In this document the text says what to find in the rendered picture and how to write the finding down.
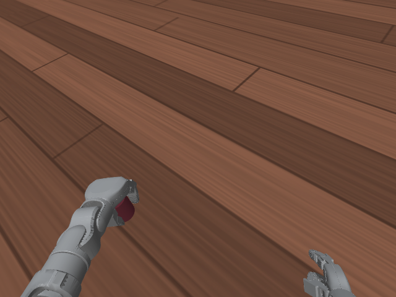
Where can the left robot arm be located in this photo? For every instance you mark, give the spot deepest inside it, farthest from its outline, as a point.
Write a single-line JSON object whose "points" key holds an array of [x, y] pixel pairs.
{"points": [[63, 272]]}

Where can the left robot hand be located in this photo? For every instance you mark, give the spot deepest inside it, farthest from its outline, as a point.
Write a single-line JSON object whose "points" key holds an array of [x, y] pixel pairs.
{"points": [[113, 190]]}

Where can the right robot hand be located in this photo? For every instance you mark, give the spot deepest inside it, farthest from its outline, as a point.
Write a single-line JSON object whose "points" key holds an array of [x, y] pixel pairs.
{"points": [[317, 285]]}

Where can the tin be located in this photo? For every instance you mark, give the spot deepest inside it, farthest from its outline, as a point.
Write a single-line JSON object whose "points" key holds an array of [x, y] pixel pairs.
{"points": [[125, 209]]}

